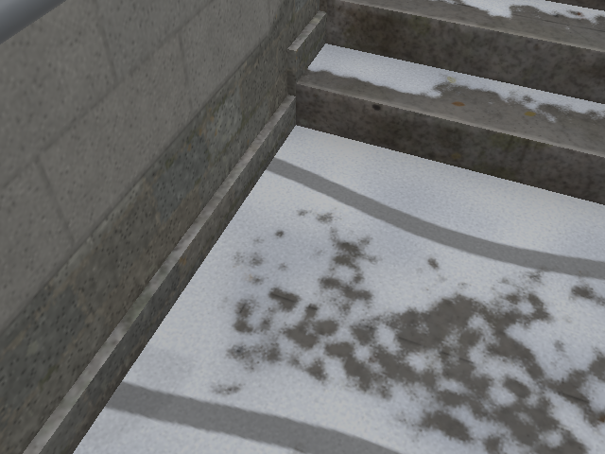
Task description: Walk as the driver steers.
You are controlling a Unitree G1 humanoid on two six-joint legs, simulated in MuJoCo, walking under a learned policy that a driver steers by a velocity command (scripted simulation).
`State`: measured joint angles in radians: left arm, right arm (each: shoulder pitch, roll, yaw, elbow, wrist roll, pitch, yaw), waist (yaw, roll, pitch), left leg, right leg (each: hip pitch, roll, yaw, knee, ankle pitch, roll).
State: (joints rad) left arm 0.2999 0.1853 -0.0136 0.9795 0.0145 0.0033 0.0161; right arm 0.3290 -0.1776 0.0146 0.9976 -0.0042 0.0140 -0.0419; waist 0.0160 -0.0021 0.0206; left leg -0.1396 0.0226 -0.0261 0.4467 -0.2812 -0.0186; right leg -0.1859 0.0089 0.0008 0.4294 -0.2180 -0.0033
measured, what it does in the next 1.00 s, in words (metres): lifts its left foot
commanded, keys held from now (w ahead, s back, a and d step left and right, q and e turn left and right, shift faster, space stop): shift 0.62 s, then w+shift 0.38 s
